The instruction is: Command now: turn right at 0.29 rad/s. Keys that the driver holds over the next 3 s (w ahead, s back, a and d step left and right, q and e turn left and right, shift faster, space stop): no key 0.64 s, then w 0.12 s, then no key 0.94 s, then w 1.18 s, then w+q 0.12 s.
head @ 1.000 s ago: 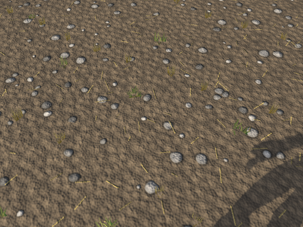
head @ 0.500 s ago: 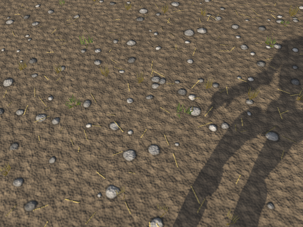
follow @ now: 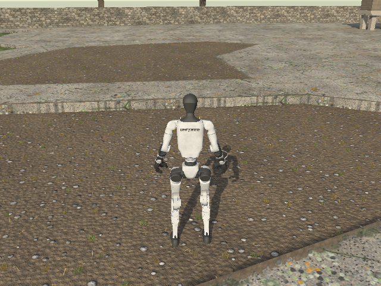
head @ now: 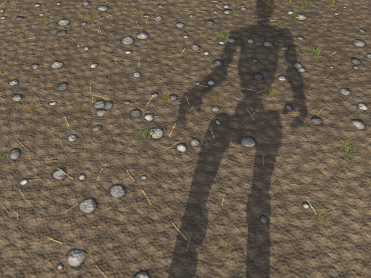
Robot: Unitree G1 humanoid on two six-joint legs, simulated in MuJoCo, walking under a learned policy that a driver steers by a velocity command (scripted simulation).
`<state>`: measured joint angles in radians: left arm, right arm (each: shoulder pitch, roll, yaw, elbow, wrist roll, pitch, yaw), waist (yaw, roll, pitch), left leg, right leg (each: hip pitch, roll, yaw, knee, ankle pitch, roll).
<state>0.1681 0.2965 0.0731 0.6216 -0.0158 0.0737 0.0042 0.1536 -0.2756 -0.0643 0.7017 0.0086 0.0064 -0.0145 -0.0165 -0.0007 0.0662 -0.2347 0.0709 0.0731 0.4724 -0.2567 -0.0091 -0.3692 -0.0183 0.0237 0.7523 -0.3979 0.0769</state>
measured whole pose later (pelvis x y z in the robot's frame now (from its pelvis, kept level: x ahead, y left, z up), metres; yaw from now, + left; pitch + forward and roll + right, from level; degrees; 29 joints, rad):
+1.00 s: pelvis +0.04 -0.04 -0.01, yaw -2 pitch +0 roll +0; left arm 0.25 0.22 0.03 0.90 0.00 -0.04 0.01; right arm 0.21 -0.26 -0.02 0.85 0.01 -0.02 -0.04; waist 0.00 0.02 0.03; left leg -0.27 0.02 -0.02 0.74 -0.52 -0.06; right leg -0.19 0.04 0.00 0.54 -0.36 -0.04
